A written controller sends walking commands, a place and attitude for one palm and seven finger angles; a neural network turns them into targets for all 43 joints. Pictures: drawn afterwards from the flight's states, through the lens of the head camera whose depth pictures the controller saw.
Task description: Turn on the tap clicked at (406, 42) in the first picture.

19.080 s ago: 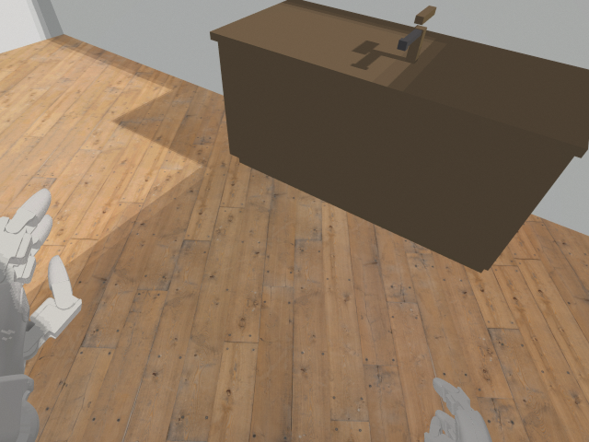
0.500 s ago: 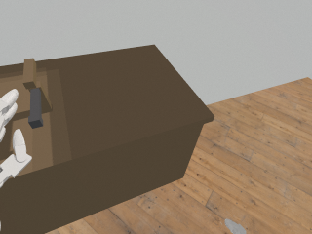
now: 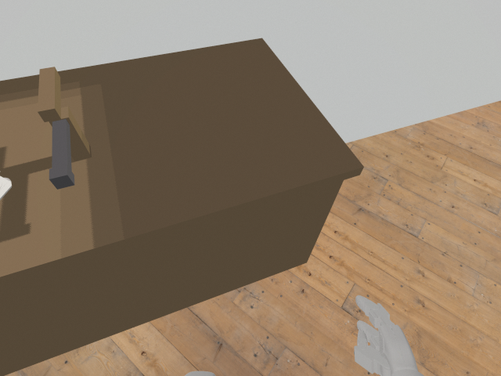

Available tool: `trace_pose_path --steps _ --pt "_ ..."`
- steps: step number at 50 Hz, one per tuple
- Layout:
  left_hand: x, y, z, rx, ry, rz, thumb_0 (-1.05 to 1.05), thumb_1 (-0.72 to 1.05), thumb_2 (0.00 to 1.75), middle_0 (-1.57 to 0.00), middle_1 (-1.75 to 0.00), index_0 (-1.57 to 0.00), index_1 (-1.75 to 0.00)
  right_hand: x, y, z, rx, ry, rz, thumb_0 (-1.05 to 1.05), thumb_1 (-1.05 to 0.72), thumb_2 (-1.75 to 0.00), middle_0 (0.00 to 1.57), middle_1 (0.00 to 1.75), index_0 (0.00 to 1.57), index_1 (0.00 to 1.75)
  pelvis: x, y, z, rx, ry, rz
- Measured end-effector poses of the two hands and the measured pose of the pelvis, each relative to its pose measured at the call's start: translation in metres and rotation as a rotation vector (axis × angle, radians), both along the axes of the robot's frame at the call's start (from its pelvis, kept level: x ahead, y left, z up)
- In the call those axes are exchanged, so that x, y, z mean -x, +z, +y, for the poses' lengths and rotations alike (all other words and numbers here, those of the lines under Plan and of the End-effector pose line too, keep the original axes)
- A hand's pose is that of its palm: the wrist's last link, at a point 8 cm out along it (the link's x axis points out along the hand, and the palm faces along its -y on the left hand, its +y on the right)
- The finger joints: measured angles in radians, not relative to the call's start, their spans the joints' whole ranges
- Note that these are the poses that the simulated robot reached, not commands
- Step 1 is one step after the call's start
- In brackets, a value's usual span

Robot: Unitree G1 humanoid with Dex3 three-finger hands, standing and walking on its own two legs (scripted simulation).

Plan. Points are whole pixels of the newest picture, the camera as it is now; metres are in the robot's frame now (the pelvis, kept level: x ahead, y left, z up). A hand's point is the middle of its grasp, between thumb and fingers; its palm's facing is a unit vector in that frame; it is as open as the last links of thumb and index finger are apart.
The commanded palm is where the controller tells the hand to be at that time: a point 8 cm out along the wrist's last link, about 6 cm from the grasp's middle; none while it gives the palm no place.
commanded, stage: come to a stop and stand still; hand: left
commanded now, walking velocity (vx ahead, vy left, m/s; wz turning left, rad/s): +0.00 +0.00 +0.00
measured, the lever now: (62, 177) +0.39 +0.36 +0.05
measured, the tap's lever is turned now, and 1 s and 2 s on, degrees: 0 0 0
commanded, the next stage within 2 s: look again from close up in 0.90 s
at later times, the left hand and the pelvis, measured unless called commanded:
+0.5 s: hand out of the picture +0.20 +0.29 +0.19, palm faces +0.37 -0.82 -0.44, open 7.4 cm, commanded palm +0.14 +0.33 +0.18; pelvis -0.02 +0.05 +0.01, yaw -1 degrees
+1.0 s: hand out of the picture +0.19 +0.28 +0.17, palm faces +0.38 -0.84 -0.39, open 7.4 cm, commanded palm +0.13 +0.32 +0.18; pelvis -0.04 +0.04 +0.01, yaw -1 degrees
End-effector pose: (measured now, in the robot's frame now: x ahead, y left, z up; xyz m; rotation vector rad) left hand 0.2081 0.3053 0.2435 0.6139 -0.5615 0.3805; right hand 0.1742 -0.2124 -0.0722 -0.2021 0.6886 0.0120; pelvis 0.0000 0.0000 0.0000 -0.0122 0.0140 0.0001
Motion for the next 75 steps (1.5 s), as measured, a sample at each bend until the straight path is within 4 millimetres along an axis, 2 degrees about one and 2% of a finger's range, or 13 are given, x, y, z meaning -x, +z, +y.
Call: trace_pose_path --steps 5,8,11,15,20,23,30,34,42,47,55,74,75 --pt "0.005 -0.048 -0.005 0.116 -0.062 0.231 0.01 0.90 0.90 -0.20 -0.31 -0.21 -0.30 0.012 -0.002 0.010 0.013 -0.066 0.047 0.01 -0.90 -0.89 0.20 0.30 0.20 0.30 -0.013 0.004 0.022 0.002 -0.016 0.010" --pt "0.008 -0.077 0.007 0.172 -0.040 0.358 0.01 0.89 0.90 -0.21 -0.31 -0.21 -0.30 0.017 -0.002 0.015 0.052 -0.079 0.083 0.01 -0.90 -0.89 0.20 0.30 0.20 0.30 -0.013 0.005 0.031 0.002 -0.019 0.007" --pt "0.011 -0.089 0.023 0.195 -0.001 0.395 0.02 0.89 0.90 -0.21 -0.31 -0.22 -0.30 0.017 0.001 0.022 0.087 -0.063 0.095 0.01 -0.90 -0.89 0.20 0.30 0.20 0.30 -0.008 0.005 0.037 0.004 -0.013 0.004" --pt "0.015 -0.075 0.032 0.174 0.008 0.326 0.02 0.89 0.90 -0.21 -0.31 -0.22 -0.30 0.010 0.006 0.034 0.103 -0.022 0.064 0.01 -0.90 -0.89 0.20 0.30 0.20 0.30 0.002 0.004 0.045 0.005 -0.013 -0.004" --pt "0.030 -0.042 0.024 0.107 -0.050 0.206 0.02 0.89 0.90 -0.21 -0.31 -0.21 -0.30 0.004 0.012 0.050 0.065 -0.002 -0.009 0.01 -0.90 -0.89 0.20 0.30 0.20 0.30 0.013 0.003 0.052 0.012 -0.020 -0.017" --pt "0.040 -0.034 0.024 0.090 -0.055 0.190 0.02 0.89 0.90 -0.21 -0.31 -0.21 -0.30 0.006 0.014 0.058 0.036 -0.010 -0.032 0.01 -0.90 -0.89 0.20 0.30 0.20 0.30 0.019 0.004 0.054 0.018 -0.018 -0.021" --pt "0.063 -0.063 0.042 0.192 0.050 0.299 0.01 0.89 0.90 -0.21 -0.31 -0.21 -0.30 0.030 0.012 0.058 0.025 -0.035 -0.013 0.01 -0.90 -0.89 0.20 0.30 0.21 0.30 0.032 0.008 0.053 0.015 -0.024 -0.029" --pt "0.070 -0.078 0.037 0.267 0.068 0.320 0.02 0.89 0.90 -0.20 -0.31 -0.21 -0.30 0.046 0.010 0.049 0.056 -0.032 0.020 0.01 -0.90 -0.89 0.20 0.30 0.21 0.30 0.038 0.008 0.051 0.013 -0.021 -0.038" --pt "0.065 -0.059 0.017 0.231 0.000 0.243 0.02 0.89 0.90 -0.21 -0.31 -0.21 -0.30 0.060 0.011 0.034 0.079 -0.052 0.024 0.01 -0.90 -0.89 0.20 0.30 0.20 0.30 0.043 0.010 0.044 0.014 -0.016 -0.045" --pt "0.062 -0.051 0.016 0.192 -0.012 0.237 0.02 0.89 0.90 -0.21 -0.31 -0.21 -0.30 0.057 0.013 0.026 0.073 -0.083 0.009 0.01 -0.90 -0.89 0.20 0.30 0.20 0.30 0.039 0.011 0.041 0.018 -0.017 -0.036" --pt "0.060 -0.068 0.016 0.236 0.013 0.321 0.02 0.89 0.90 -0.21 -0.31 -0.21 -0.30 0.047 0.012 0.020 0.081 -0.092 0.018 0.01 -0.90 -0.89 0.20 0.30 0.20 0.30 0.031 0.012 0.040 0.015 -0.012 -0.028" --pt "0.053 -0.065 0.024 0.263 0.024 0.310 0.02 0.89 0.90 -0.21 -0.31 -0.21 -0.30 0.014 0.019 0.040 0.074 -0.047 -0.002 0.01 -0.90 -0.89 0.20 0.30 0.20 0.30 0.019 0.014 0.044 0.013 0.000 -0.028" --pt "0.050 -0.059 0.029 0.189 0.030 0.306 0.02 0.89 0.90 -0.21 -0.31 -0.21 -0.30 0.014 0.019 0.041 0.082 -0.030 -0.003 0.01 -0.90 -0.89 0.20 0.30 0.20 0.30 0.021 0.013 0.043 0.017 0.007 -0.022"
